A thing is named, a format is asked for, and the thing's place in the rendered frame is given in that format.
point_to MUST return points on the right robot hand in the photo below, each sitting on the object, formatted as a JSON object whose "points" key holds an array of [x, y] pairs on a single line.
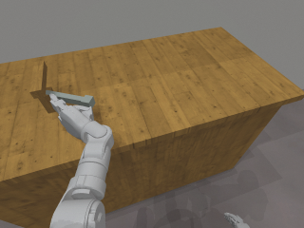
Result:
{"points": [[236, 221]]}

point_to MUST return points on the left robot forearm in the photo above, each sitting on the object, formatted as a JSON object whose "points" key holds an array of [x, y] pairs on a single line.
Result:
{"points": [[89, 180]]}

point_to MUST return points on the left robot hand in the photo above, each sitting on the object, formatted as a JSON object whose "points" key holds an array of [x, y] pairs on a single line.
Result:
{"points": [[73, 117]]}

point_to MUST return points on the counter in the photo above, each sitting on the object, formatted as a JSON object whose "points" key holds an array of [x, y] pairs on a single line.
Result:
{"points": [[181, 107]]}

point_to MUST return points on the tap lever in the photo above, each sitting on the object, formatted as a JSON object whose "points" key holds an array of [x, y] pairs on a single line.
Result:
{"points": [[87, 100]]}

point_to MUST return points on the robot left upper arm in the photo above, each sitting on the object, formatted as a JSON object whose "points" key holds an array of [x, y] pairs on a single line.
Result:
{"points": [[79, 213]]}

